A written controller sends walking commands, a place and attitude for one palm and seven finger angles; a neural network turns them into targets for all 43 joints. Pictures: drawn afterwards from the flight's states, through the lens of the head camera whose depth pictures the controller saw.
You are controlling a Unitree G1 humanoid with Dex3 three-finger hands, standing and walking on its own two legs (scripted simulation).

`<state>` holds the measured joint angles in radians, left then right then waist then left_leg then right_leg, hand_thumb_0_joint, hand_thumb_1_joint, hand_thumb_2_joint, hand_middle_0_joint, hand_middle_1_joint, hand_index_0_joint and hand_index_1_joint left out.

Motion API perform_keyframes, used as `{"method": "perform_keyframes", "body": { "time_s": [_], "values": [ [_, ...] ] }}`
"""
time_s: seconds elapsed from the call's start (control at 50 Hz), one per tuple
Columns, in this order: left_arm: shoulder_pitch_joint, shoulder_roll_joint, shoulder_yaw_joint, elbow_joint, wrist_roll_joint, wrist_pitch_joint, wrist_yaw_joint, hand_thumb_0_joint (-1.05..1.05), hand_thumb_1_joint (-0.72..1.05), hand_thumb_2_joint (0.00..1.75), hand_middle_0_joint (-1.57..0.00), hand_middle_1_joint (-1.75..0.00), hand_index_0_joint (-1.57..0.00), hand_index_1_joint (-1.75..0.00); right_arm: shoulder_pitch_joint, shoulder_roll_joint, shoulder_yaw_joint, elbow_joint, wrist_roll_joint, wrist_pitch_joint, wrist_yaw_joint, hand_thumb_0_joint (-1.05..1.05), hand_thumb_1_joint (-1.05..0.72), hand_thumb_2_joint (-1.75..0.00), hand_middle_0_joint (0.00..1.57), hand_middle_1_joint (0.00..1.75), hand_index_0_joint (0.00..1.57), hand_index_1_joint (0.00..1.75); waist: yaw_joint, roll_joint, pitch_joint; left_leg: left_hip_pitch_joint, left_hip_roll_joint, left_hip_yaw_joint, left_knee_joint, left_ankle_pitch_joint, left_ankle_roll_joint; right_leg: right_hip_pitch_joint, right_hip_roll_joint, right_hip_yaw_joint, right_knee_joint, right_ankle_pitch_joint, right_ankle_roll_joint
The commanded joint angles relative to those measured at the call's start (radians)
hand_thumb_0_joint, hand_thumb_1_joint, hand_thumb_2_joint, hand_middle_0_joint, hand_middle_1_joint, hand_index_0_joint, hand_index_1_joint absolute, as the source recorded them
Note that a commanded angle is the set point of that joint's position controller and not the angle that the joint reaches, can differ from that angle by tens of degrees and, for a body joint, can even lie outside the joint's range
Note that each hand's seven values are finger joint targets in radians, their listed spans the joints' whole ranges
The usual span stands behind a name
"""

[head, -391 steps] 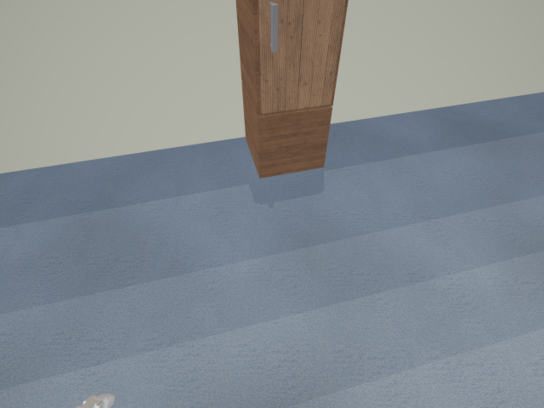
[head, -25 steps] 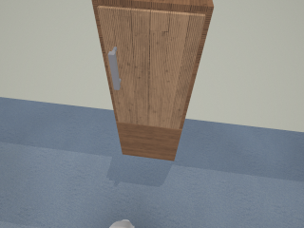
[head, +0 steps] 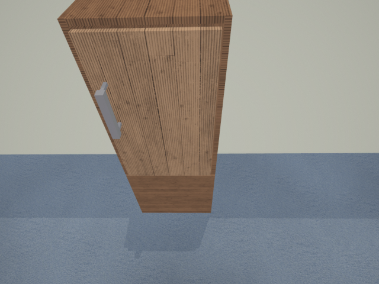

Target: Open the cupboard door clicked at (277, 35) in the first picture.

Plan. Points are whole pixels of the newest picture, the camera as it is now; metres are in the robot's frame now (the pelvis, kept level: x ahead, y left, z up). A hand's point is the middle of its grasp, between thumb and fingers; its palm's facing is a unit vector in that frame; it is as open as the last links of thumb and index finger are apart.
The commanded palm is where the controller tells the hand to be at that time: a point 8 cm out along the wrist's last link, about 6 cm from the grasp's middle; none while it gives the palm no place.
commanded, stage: come to a stop and stand still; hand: left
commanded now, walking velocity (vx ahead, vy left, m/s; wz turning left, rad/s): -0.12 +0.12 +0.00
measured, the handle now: (110, 111) +0.54 +0.25 +0.04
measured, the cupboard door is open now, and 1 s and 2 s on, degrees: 0 0 0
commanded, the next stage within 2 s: look again from close up in 1.54 s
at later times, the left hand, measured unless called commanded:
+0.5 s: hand out of the picture -0.03 +0.24 -0.16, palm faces +0.05 -0.96 -0.28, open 7.4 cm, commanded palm none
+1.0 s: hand out of the picture -0.02 +0.18 -0.16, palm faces +0.06 -0.97 -0.23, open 7.3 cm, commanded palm none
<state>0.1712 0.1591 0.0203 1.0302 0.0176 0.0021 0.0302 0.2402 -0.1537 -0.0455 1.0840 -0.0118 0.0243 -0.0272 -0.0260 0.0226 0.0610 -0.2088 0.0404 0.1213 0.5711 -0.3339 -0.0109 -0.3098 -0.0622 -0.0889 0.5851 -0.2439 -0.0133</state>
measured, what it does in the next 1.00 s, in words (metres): steps on the spot: left foot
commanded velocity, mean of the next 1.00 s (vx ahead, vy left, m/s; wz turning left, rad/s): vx -0.01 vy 0.01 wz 0.00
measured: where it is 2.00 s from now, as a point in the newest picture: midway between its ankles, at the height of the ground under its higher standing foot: outside the picture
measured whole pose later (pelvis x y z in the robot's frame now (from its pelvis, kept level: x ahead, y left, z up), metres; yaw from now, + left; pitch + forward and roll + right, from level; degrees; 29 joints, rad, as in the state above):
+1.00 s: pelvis -0.01 +0.01 +0.01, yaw +2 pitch -1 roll +2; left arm 0.30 0.12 0.00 1.10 0.01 0.00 0.03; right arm 0.35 -0.18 0.00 1.07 -0.02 -0.01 -0.03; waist -0.01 0.05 0.03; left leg -0.14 0.00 0.06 0.45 -0.29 0.00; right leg -0.31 0.00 0.06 0.51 -0.18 0.00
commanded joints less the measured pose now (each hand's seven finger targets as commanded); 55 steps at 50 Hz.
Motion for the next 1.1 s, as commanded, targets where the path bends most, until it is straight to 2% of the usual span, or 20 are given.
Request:
{"method": "perform_keyframes", "body": {
  "time_s": [0.0, 0.04, 0.1, 0.14, 0.16, 0.18, 0.2, 0.22, 0.24, 0.26, 0.3, 0.34, 0.36, 0.46, 0.52, 0.6, 0.68, 0.8, 0.96, 1.08],
  "values": [
    [0.076, 0.186, 0.045, -0.038, 0.004, 0.002, 0.016, 0.0, 0.9, 0.9, -0.2, -0.3, -0.2, -0.3, 0.062, -0.062, -0.021, -0.044, 0.005, 0.011, -0.001, 0.0, -0.9, -0.9, 0.2, 0.3, 0.2, 0.3, 0.042, -0.23, -0.097, -0.096, -0.003, -0.073, 0.252, -0.191, -0.009, 0.113, -0.292, 0.25, -0.226, 0.619, -0.187],
    [0.042, 0.188, 0.056, -0.051, 0.009, 0.006, 0.02, 0.0, 0.9, 0.9, -0.2, -0.3, -0.2, -0.3, 0.062, -0.058, -0.021, -0.044, 0.007, 0.012, -0.001, 0.0, -0.9, -0.9, 0.2, 0.3, 0.2, 0.3, 0.041, -0.202, -0.107, -0.127, -0.006, -0.096, 0.294, -0.2, -0.014, 0.142, -0.288, 0.232, -0.215, 0.614, -0.199],
    [0.02, 0.191, 0.066, -0.065, 0.013, 0.012, 0.022, 0.0, 0.9, 0.9, -0.2, -0.3, -0.2, -0.3, 0.083, -0.047, -0.018, -0.046, 0.009, 0.008, 0.002, 0.0, -0.9, -0.9, 0.2, 0.3, 0.2, 0.3, 0.037, -0.188, -0.13, -0.106, -0.006, -0.089, 0.168, -0.154, -0.019, 0.166, -0.266, 0.207, -0.195, 0.545, -0.176],
    [0.011, 0.186, 0.067, -0.063, 0.008, 0.016, 0.019, 0.0, 0.9, 0.9, -0.2, -0.3, -0.2, -0.3, 0.122, -0.042, -0.015, -0.035, 0.007, 0.0, 0.002, 0.0, -0.9, -0.9, 0.2, 0.3, 0.2, 0.3, 0.023, -0.186, -0.144, -0.024, -0.012, -0.071, -0.017, -0.032, -0.019, 0.144, -0.234, 0.19, -0.162, 0.422, -0.136],
    [-0.002, 0.17, 0.065, -0.06, 0.002, 0.019, 0.019, 0.0, 0.9, 0.9, -0.2, -0.3, -0.2, -0.3, 0.162, -0.035, -0.014, -0.018, 0.006, -0.008, 0.003, 0.0, -0.9, -0.9, 0.2, 0.3, 0.2, 0.3, 0.006, -0.166, -0.146, 0.064, -0.007, -0.065, -0.134, 0.082, -0.014, 0.085, -0.2, 0.16, -0.132, 0.29, -0.095],
    [0.066, 0.168, 0.043, -0.062, -0.01, 0.003, 0.063, 0.0, 0.9, 0.9, -0.2, -0.3, -0.2, -0.3, 0.114, -0.126, -0.026, -0.101, 0.009, -0.032, -0.002, 0.0, -0.9, -0.9, 0.2, 0.3, 0.2, 0.3, -0.006, 0.005, -0.29, 0.032, 0.047, -0.039, -0.142, 0.159, -0.017, 0.26, -0.156, 0.149, 0.05, 0.603, -0.062],
    [0.068, 0.142, 0.033, -0.102, -0.015, 0.01, 0.058, 0.0, 0.9, 0.9, -0.2, -0.3, -0.2, -0.3, 0.097, -0.109, -0.021, -0.152, -0.001, -0.037, -0.002, 0.0, -0.9, -0.9, 0.2, 0.3, 0.2, 0.3, 0.015, 0.119, -0.293, 0.004, 0.077, -0.11, -0.177, 0.199, 0.01, 0.22, -0.116, 0.101, 0.101, 0.375, -0.052],
    [0.063, 0.117, 0.031, -0.093, -0.014, 0.013, 0.042, 0.0, 0.9, 0.9, -0.2, -0.3, -0.2, -0.3, 0.056, -0.123, -0.019, -0.16, -0.006, -0.031, -0.002, 0.0, -0.9, -0.9, 0.2, 0.3, 0.2, 0.3, 0.039, 0.204, -0.224, 0.001, 0.118, -0.133, -0.147, 0.315, 0.037, 0.126, -0.077, 0.06, 0.067, 0.207, -0.039],
    [0.054, 0.122, 0.024, -0.094, -0.005, 0.024, 0.029, 0.0, 0.9, 0.9, -0.2, -0.3, -0.2, -0.3, 0.023, -0.125, -0.014, -0.179, -0.006, -0.025, 0.001, 0.0, -0.9, -0.9, 0.2, 0.3, 0.2, 0.3, 0.043, 0.241, -0.135, -0.037, 0.14, -0.152, -0.189, 0.277, 0.054, 0.06, -0.035, 0.027, 0.03, 0.006, -0.022],
    [0.049, 0.116, 0.017, -0.096, 0.0, 0.036, 0.019, 0.0, 0.9, 0.9, -0.2, -0.3, -0.2, -0.3, 0.001, -0.125, -0.006, -0.203, -0.009, -0.023, 0.004, 0.0, -0.9, -0.9, 0.2, 0.3, 0.2, 0.3, 0.044, 0.299, -0.034, -0.128, 0.147, -0.175, -0.251, 0.166, 0.072, 0.035, -0.009, 0.012, 0.045, -0.09, -0.01],
    [0.063, 0.102, 0.013, -0.092, 0.007, 0.041, 0.003, 0.0, 0.9, 0.9, -0.2, -0.3, -0.2, -0.3, -0.007, -0.135, -0.003, -0.226, -0.01, -0.02, 0.004, 0.0, -0.9, -0.9, 0.2, 0.3, 0.2, 0.3, 0.052, 0.156, 0.118, -0.302, 0.154, -0.222, -0.338, -0.111, 0.089, 0.036, 0.01, 0.026, 0.071, -0.08, -0.014],
    [0.114, 0.089, 0.005, -0.078, 0.009, 0.032, -0.005, 0.0, 0.9, 0.9, -0.2, -0.3, -0.2, -0.3, 0.002, -0.151, 0.0, -0.231, -0.01, -0.022, 0.009, 0.0, -0.9, -0.9, 0.2, 0.3, 0.2, 0.3, 0.06, 0.013, 0.135, -0.287, 0.125, -0.202, -0.327, -0.179, 0.085, 0.046, 0.009, 0.042, 0.004, -0.016, -0.013],
    [0.118, 0.099, 0.004, -0.072, 0.008, 0.027, -0.009, 0.0, 0.9, 0.9, -0.2, -0.3, -0.2, -0.3, 0.02, -0.141, 0.004, -0.223, -0.01, -0.025, 0.01, 0.0, -0.9, -0.9, 0.2, 0.3, 0.2, 0.3, 0.056, -0.007, 0.125, -0.267, 0.105, -0.192, -0.321, -0.178, 0.085, 0.058, 0.01, 0.05, -0.024, -0.003, -0.015],
    [0.15, 0.118, 0.001, -0.063, 0.008, 0.015, -0.012, 0.0, 0.9, 0.9, -0.2, -0.3, -0.2, -0.3, 0.053, -0.156, 0.004, -0.207, -0.01, -0.028, 0.013, 0.0, -0.9, -0.9, 0.2, 0.3, 0.2, 0.3, 0.039, 0.032, 0.097, -0.211, 0.078, -0.198, -0.344, -0.283, 0.08, 0.029, 0.018, 0.1, -0.084, -0.054, -0.015],
    [0.171, 0.115, -0.002, -0.055, 0.008, 0.005, -0.011, 0.0, 0.9, 0.9, -0.2, -0.3, -0.2, -0.3, 0.072, -0.161, 0.006, -0.195, -0.009, -0.023, 0.014, 0.0, -0.9, -0.9, 0.2, 0.3, 0.2, 0.3, 0.031, -0.061, 0.081, -0.169, 0.048, -0.187, -0.292, -0.25, 0.078, -0.002, 0.012, 0.169, -0.144, -0.117, -0.017],
    [0.156, 0.121, 0.0, -0.049, 0.002, -0.006, -0.01, 0.0, 0.9, 0.9, -0.2, -0.3, -0.2, -0.3, 0.119, -0.147, 0.013, -0.164, -0.008, -0.027, 0.012, 0.0, -0.9, -0.9, 0.2, 0.3, 0.2, 0.3, 0.002, -0.069, 0.047, -0.072, 0.031, -0.184, -0.25, -0.179, 0.074, -0.074, 0.002, 0.238, -0.196, -0.187, -0.025],
    [0.171, 0.115, 0.001, -0.031, 0.001, -0.013, -0.01, 0.0, 0.9, 0.9, -0.2, -0.3, -0.2, -0.3, 0.121, -0.137, 0.016, -0.137, -0.006, -0.037, 0.009, 0.0, -0.9, -0.9, 0.2, 0.3, 0.2, 0.3, 0.007, -0.035, 0.016, -0.064, 0.033, -0.189, -0.252, -0.145, 0.071, -0.038, 0.005, 0.254, -0.19, -0.135, -0.026],
    [0.174, 0.098, 0.0, 0.001, -0.003, -0.022, -0.007, 0.0, 0.9, 0.9, -0.2, -0.3, -0.2, -0.3, 0.142, -0.115, 0.026, -0.096, -0.003, -0.046, 0.005, 0.0, -0.9, -0.9, 0.2, 0.3, 0.2, 0.3, 0.009, -0.063, 0.026, -0.062, 0.031, -0.169, -0.239, -0.069, 0.062, -0.016, -0.008, 0.27, -0.202, -0.107, -0.029],
    [0.157, 0.095, 0.002, 0.033, -0.009, -0.034, -0.001, 0.0, 0.9, 0.9, -0.2, -0.3, -0.2, -0.3, 0.16, -0.09, 0.035, -0.042, -0.001, -0.062, -0.004, 0.0, -0.9, -0.9, 0.2, 0.3, 0.2, 0.3, 0.015, -0.042, -0.013, -0.023, 0.036, -0.143, -0.22, 0.089, 0.044, 0.079, -0.026, 0.249, -0.169, 0.132, -0.038],
    [0.133, 0.102, 0.003, 0.036, -0.011, -0.033, 0.0, 0.0, 0.9, 0.9, -0.2, -0.3, -0.2, -0.3, 0.167, -0.085, 0.036, -0.014, -0.002, -0.059, -0.007, 0.0, -0.9, -0.9, 0.2, 0.3, 0.2, 0.3, 0.016, -0.037, -0.012, -0.015, 0.042, -0.136, -0.221, 0.115, 0.035, 0.105, -0.027, 0.238, -0.17, 0.184, -0.04]
  ]
}}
